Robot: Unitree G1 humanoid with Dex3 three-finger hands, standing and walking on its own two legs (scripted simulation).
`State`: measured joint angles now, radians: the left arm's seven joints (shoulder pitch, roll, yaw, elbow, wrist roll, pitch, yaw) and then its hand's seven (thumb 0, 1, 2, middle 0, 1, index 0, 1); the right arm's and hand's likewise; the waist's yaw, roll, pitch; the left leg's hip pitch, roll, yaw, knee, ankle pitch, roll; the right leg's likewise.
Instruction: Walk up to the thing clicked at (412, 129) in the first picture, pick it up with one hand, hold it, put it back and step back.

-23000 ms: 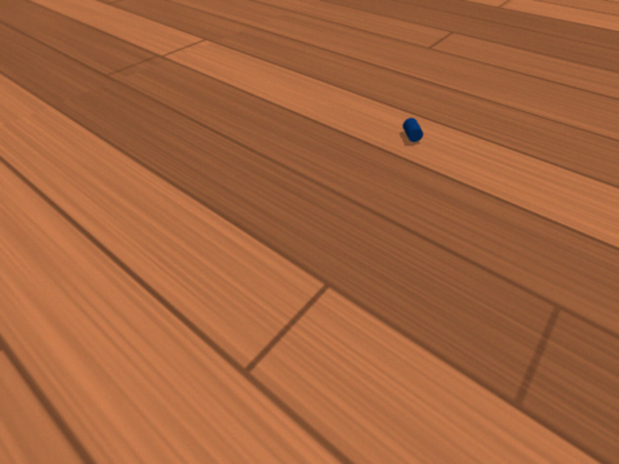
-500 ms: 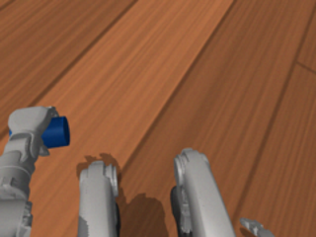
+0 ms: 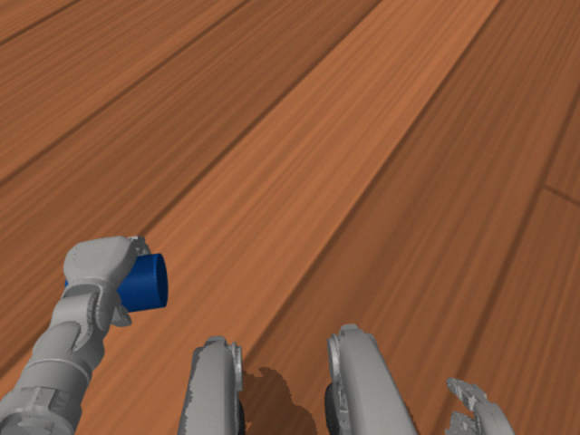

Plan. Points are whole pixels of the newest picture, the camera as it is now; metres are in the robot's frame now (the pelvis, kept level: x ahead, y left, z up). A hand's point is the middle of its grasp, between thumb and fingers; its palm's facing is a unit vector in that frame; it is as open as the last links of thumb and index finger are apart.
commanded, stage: lift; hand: left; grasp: from above
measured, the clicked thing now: (121, 285) +0.37 +0.25 -0.12
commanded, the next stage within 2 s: hold in 0.80 s
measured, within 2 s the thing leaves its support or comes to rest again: neither
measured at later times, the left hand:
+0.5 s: hand (86, 248) +0.36 +0.22 +0.06, palm faces -0.45 -0.09 -0.89, open 11.0 cm
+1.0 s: hand (65, 203) +0.37 +0.22 +0.13, palm faces -0.44 -0.08 -0.90, open 11.0 cm
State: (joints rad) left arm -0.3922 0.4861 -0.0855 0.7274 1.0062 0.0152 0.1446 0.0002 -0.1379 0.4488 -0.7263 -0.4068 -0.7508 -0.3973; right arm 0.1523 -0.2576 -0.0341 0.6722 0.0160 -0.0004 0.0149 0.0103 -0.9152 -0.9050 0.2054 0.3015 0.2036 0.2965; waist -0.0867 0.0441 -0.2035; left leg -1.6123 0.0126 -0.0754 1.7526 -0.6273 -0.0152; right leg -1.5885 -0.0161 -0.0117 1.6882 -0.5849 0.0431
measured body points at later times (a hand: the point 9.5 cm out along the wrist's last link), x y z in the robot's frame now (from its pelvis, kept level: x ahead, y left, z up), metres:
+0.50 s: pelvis +0.04 +0.00 +0.15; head +0.10 +0.00 +0.60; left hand +0.38 +0.23 +0.11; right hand +0.13 -0.27 +0.03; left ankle +0.08 +0.12 -0.50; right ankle +0.09 -0.14 -0.50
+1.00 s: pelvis +0.07 -0.01 +0.21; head +0.10 -0.01 +0.66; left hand +0.39 +0.22 +0.19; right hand +0.17 -0.27 +0.09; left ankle +0.08 +0.12 -0.50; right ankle +0.09 -0.14 -0.50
